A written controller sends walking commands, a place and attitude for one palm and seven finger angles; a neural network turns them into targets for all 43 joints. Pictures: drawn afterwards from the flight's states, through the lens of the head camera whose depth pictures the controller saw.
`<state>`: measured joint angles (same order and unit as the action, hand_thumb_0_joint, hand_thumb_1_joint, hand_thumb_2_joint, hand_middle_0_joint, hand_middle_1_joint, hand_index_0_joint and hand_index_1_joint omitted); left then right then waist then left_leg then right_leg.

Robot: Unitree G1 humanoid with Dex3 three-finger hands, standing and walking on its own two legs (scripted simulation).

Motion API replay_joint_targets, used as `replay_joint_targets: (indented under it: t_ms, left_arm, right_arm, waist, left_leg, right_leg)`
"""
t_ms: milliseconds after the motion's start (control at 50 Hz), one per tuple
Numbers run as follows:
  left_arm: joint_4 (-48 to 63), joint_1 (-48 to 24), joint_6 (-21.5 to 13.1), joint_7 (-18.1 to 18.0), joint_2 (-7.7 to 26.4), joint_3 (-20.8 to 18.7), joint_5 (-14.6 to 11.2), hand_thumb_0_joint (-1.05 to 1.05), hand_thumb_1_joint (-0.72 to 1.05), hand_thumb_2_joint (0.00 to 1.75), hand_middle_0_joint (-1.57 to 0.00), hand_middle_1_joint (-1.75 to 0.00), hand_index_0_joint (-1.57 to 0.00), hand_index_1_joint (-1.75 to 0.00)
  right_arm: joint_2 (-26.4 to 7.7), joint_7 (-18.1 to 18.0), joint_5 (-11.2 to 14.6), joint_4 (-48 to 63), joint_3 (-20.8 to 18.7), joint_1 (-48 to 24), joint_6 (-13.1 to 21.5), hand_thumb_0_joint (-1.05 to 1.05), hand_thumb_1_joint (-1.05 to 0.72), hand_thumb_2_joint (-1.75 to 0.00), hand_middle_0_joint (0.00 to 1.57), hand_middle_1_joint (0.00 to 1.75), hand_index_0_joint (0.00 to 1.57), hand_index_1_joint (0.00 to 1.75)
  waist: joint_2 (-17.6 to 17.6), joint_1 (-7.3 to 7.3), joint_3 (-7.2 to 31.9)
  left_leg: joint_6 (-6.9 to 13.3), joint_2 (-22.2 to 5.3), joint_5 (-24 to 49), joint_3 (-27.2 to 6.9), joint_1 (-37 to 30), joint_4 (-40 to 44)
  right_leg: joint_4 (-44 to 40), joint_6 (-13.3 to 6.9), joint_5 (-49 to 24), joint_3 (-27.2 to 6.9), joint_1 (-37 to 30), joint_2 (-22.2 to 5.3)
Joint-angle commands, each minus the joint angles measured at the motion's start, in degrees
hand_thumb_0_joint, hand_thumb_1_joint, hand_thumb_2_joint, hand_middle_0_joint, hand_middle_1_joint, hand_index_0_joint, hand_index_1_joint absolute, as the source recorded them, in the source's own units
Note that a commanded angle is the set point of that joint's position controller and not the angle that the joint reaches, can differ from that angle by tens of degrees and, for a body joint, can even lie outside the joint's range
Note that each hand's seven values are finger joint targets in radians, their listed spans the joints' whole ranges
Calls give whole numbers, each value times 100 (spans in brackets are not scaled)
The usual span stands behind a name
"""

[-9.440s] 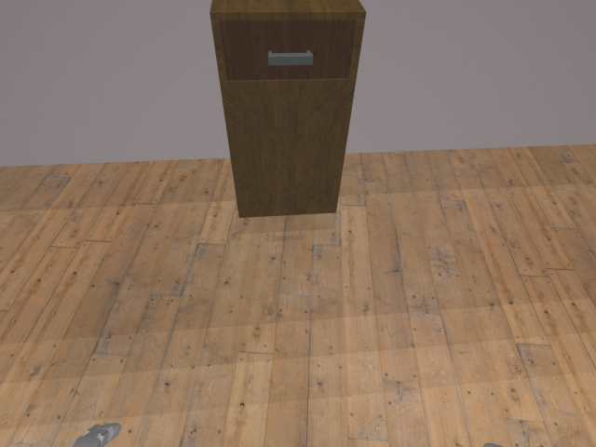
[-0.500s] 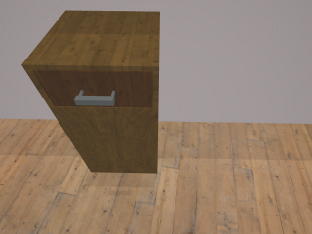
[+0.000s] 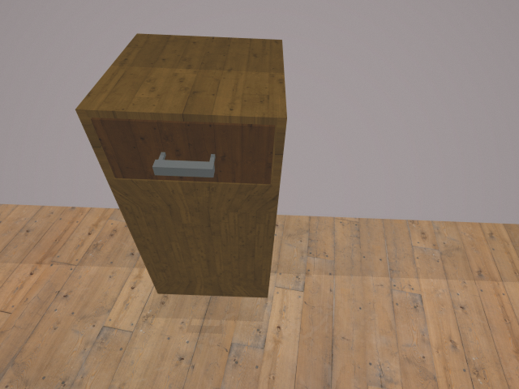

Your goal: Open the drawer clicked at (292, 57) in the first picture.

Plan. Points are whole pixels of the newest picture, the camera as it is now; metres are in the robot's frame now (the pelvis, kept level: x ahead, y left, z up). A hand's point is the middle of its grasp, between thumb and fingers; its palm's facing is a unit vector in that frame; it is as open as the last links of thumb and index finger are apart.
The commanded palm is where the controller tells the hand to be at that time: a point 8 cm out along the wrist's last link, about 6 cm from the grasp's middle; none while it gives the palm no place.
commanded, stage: shuffle to correct the standing spot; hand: left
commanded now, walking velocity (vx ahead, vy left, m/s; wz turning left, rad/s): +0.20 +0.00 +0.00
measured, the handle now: (186, 162) +0.59 +0.21 -0.01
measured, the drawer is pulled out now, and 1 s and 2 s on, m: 0.00 0.00 0.00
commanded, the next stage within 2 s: come to a stop and stand still in 0.38 s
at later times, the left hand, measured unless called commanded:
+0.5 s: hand out of the picture +0.00 +0.14 -0.19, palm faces +0.11 -0.99 -0.09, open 7.4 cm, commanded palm none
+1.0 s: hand (182, 363) +0.21 +0.16 -0.17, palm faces +0.06 -0.96 -0.27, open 7.3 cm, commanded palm none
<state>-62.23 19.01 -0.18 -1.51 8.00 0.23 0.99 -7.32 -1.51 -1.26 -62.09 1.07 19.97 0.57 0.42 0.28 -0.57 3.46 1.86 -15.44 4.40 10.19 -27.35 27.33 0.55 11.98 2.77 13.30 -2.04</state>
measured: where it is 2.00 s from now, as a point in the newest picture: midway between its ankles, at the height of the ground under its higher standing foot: outside the picture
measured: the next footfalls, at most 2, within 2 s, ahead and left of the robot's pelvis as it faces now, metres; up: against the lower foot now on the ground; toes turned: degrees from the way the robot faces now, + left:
right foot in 0.84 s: +0.24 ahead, -0.12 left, +0.00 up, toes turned -4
left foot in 1.24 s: +0.13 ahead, +0.10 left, +0.00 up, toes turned +4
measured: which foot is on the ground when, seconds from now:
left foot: down 0.00-0.86, up 0.88-1.00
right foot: down 0.00-0.46, up 0.48-0.82, down 0.84-1.00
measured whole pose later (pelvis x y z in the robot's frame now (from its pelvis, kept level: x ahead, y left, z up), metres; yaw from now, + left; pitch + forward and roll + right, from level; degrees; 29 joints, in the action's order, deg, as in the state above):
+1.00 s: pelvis +0.13 -0.04 -0.01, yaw +2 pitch -1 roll +2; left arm -55.2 9.7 -0.4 -2.5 9.3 -2.6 1.1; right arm -9.5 -2.1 -0.5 -60.5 -3.5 13.7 -2.6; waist -1.1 -0.5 -6.6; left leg -0.4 1.2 -30.1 0.1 22.8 -66.4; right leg 32.7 -3.6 11.7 5.9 20.3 -1.5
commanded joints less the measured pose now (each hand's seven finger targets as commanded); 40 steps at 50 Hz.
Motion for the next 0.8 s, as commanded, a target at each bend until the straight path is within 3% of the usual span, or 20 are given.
replay_joint_targets:
  t_ms: [0, 80, 180, 240, 300, 340, 380, 400, 420, 440, 460, 480, 500, 520, 540, 580, 620, 660, 740, 780]
  left_arm:
    - [125, 466, -58, -20, 301, -54, 15, 0, 90, 90, -20, -30, -20, -30]
    - [172, 545, -25, 37, 240, -103, 98, 0, 90, 90, -20, -30, -20, -30]
    - [147, 810, -110, 91, 139, -172, 85, 0, 90, 90, -20, -30, -20, -30]
    - [86, 1008, -175, 82, 255, -220, 64, 0, 90, 90, -20, -30, -20, -30]
    - [-47, 1384, -246, 20, 530, -322, 24, 0, 90, 90, -20, -30, -20, -30]
    - [-83, 1479, -288, -29, 600, -377, 45, 0, 90, 90, -20, -30, -20, -30]
    - [-36, 1229, -305, -36, 555, -365, 75, 0, 90, 90, -20, -30, -20, -30]
    - [12, 1019, -278, -14, 502, -344, 58, 0, 90, 90, -20, -30, -20, -30]
    - [51, 832, -246, 17, 330, -305, 34, 0, 90, 90, -20, -30, -20, -30]
    - [153, 741, -237, 56, 59, -251, 21, 0, 90, 90, -20, -30, -20, -30]
    - [358, 372, -282, 42, 86, -226, 53, 0, 90, 90, -20, -30, -20, -30]
    - [379, 124, -263, 28, 184, -263, 90, 0, 90, 90, -20, -30, -20, -30]
    - [376, 97, -266, 38, 136, -266, 68, 0, 90, 90, -20, -30, -20, -30]
    - [331, 118, -262, 55, 13, -236, 47, 0, 90, 90, -20, -30, -20, -30]
    - [285, 176, -235, 63, -89, -196, 36, 0, 90, 90, -20, -30, -20, -30]
    - [268, 202, -152, 38, -229, -160, 0, 0, 90, 90, -20, -30, -20, -30]
    - [293, 144, -73, 7, -132, -159, -18, 0, 90, 90, -20, -30, -20, -30]
    - [351, 1, 15, -19, 102, -197, -19, 0, 90, 90, -20, -30, -20, -30]
    - [602, -79, 60, -10, 365, -319, 25, 0, 90, 90, -20, -30, -20, -30]
    - [623, 179, -7, -8, 507, -376, 32, 0, 90, 90, -20, -30, -20, -30]
  right_arm:
    - [-686, -34, 16, 188, -120, 286, 106, 0, -90, -90, 20, 30, 20, 30]
    - [-837, -13, -19, 184, -204, 337, 36, 0, -90, -90, 20, 30, 20, 30]
    - [-694, -1, -12, 216, -225, 321, 84, 0, -90, -90, 20, 30, 20, 30]
    - [-535, 17, -2, 249, -202, 327, 140, 0, -90, -90, 20, 30, 20, 30]
    - [-259, 48, 2, 304, -152, 284, 208, 0, -90, -90, 20, 30, 20, 30]
    - [-203, 63, 7, 398, -149, 139, 242, 0, -90, -90, 20, 30, 20, 30]
    - [-157, 87, 27, 338, -129, 156, 299, 0, -90, -90, 20, 30, 20, 30]
    - [-155, 85, 38, 206, -123, 438, 327, 0, -90, -90, 20, 30, 20, 30]
    - [-295, 62, 37, 0, -143, 892, 367, 0, -90, -90, 20, 30, 20, 30]
    - [-802, -1, -19, -223, -291, 1622, 405, 0, -90, -90, 20, 30, 20, 30]
    - [-908, -67, -39, -316, -299, 1914, 350, 0, -90, -90, 20, 30, 20, 30]
    - [-796, -93, -41, -323, -241, 1785, 332, 0, -90, -90, 20, 30, 20, 30]
    - [-563, -109, -27, -196, -169, 1492, 359, 0, -90, -90, 20, 30, 20, 30]
    - [-519, -120, -27, -97, -136, 1167, 381, 0, -90, -90, 20, 30, 20, 30]
    - [-457, -139, -14, -41, -103, 1006, 396, 0, -90, -90, 20, 30, 20, 30]
    - [-496, -180, -6, -2, -58, 802, 408, 0, -90, -90, 20, 30, 20, 30]
    - [-529, -207, 38, 15, -89, 611, 354, 0, -90, -90, 20, 30, 20, 30]
    - [-613, -234, 75, 30, -161, 574, 253, 0, -90, -90, 20, 30, 20, 30]
    - [-860, -227, 30, 125, -381, 460, 62, 0, -90, -90, 20, 30, 20, 30]
    - [-899, -196, 52, 179, -469, 367, 17, 0, -90, -90, 20, 30, 20, 30]
  waist:
    - [-77, 11, -515]
    - [-356, 25, -772]
    - [-200, 72, -935]
    - [265, 92, -944]
    - [1130, 148, -677]
    - [1173, 140, -556]
    - [814, 4, -493]
    - [495, -159, -420]
    - [-168, -331, -352]
    - [-1563, -559, -206]
    - [-1605, -639, -333]
    - [-1245, -588, -666]
    - [-709, -433, -782]
    - [-348, -289, -834]
    - [-255, -186, -881]
    - [-553, -62, -564]
    - [-845, -30, -409]
    - [-989, -29, -434]
    - [-855, 26, -278]
    - [-606, 216, 3]
  left_leg:
    - [32, -853, -1210, -1074, 1021, 1261]
    - [241, -1073, -2600, -1385, 1327, 1551]
    - [311, -942, -2296, -1230, 1391, 1156]
    - [189, -571, -1749, -786, 1498, 398]
    - [34, -94, -925, -19, 1831, -1078]
    - [2, -192, -1020, 26, 1946, -1442]
    - [-3, -275, -948, -9, 1398, -778]
    - [-3, -239, -513, 54, 529, -105]
    - [79, -489, 78, -407, -290, 387]
    - [523, -1650, 708, -2006, -1189, 814]
    - [944, -2367, 1676, -2733, -1646, 1180]
    - [1077, -2395, 2391, -2477, -1318, 1092]
    - [1185, -2313, 3249, -2152, -929, 1021]
    - [1150, -2189, 4172, -1701, -778, 898]
    - [996, -2013, 5069, -1247, -627, 832]
    - [635, -1619, 6304, -580, -502, 682]
    - [420, -1404, 6526, -360, -464, 621]
    - [339, -1444, 6672, -369, -549, 546]
    - [415, -1611, 6480, -497, -923, 50]
    - [282, -1472, 5847, -502, -919, -535]
  right_leg:
    - [-188, -263, 308, -282, -243, -255]
    - [272, -279, 1206, -11, 70, -18]
    - [137, -404, 1306, -294, 111, -86]
    - [-299, -609, 1677, -932, 38, -391]
    - [-1023, -1005, 1728, -2015, -475, -1147]
    - [-1160, -1261, 941, -2245, -682, -1483]
    - [-771, -1214, 70, -1692, -413, -1377]
    - [-400, -1005, 5, -1166, 127, -1081]
    - [391, -727, 139, -572, 729, -532]
    - [1874, -368, 837, 175, 1908, 68]
    - [2949, -316, 2024, 190, 2787, 209]
    - [3496, -358, 1876, -79, 2883, -40]
    - [3650, -316, 1616, -155, 2792, -198]
    - [3524, -253, 1494, -160, 2606, -277]
    - [3243, -179, 1346, -83, 2366, -284]
    - [2419, -81, 807, 42, 1644, -179]
    - [1784, -48, 320, 229, 1146, -9]
    - [1578, -64, 157, 335, 1070, 68]
    - [1221, -182, 189, 341, 1024, 173]
    - [499, -232, -466, 304, 466, 131]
